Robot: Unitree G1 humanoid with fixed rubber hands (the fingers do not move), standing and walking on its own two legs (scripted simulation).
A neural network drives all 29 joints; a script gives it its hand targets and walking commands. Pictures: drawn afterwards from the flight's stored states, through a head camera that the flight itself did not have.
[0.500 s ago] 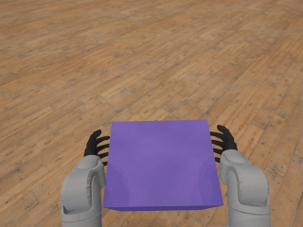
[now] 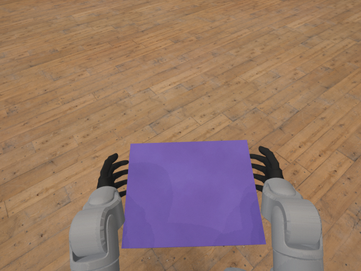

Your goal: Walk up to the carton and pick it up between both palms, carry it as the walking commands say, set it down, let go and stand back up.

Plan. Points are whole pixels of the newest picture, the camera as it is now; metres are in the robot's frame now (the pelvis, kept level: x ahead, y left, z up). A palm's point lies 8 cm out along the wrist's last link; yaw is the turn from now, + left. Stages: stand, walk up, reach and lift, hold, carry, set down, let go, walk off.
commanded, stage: carry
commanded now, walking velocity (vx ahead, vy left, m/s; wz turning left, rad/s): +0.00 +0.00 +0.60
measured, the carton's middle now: (189, 199) +0.27 +0.00 -0.01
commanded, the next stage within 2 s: none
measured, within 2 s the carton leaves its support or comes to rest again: neither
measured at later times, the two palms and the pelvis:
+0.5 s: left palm (63, 229) +0.18 +0.21 +0.11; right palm (232, 165) +0.29 -0.08 +0.10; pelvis +0.00 -0.02 +0.01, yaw +21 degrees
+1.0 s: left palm out of the picture +0.10 +0.27 +0.11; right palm (179, 168) +0.29 +0.02 +0.11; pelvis -0.01 +0.00 +0.01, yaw +37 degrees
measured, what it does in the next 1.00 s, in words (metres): steps on the spot, turning left: right foot, then left foot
